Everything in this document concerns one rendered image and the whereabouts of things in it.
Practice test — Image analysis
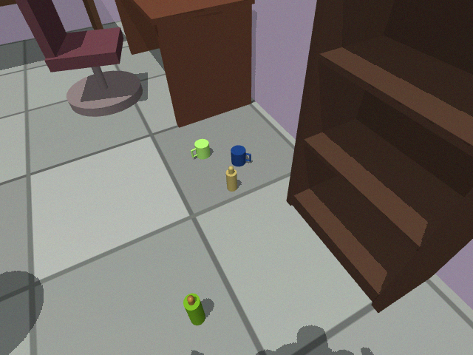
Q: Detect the office chair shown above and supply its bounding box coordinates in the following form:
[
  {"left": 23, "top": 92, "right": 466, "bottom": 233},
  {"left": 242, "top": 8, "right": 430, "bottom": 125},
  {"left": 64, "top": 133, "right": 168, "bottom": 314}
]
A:
[{"left": 15, "top": 0, "right": 143, "bottom": 117}]

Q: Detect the desk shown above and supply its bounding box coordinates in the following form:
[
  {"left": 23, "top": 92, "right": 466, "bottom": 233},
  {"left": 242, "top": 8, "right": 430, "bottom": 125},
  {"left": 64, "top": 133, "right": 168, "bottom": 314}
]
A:
[
  {"left": 115, "top": 0, "right": 255, "bottom": 128},
  {"left": 0, "top": 0, "right": 103, "bottom": 30}
]

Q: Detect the bookshelf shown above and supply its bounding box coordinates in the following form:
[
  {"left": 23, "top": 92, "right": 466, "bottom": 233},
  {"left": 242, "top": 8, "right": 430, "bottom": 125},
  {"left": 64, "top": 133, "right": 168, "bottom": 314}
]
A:
[{"left": 287, "top": 0, "right": 473, "bottom": 313}]

